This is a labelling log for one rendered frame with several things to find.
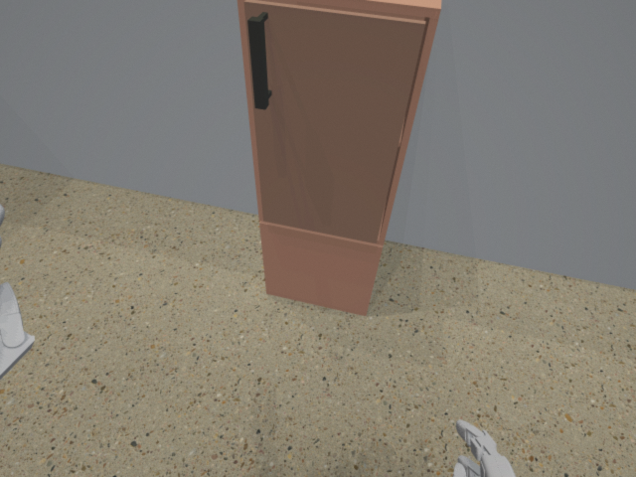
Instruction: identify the robot left hand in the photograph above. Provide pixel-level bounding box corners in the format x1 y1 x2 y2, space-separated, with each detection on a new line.
0 204 35 380

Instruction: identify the cupboard door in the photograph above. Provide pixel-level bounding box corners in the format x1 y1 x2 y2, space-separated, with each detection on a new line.
243 0 426 243

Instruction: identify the handle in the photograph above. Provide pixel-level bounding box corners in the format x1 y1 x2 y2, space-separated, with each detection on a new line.
247 12 272 109

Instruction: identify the robot right hand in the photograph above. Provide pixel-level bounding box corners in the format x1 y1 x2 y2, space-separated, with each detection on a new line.
453 419 516 477

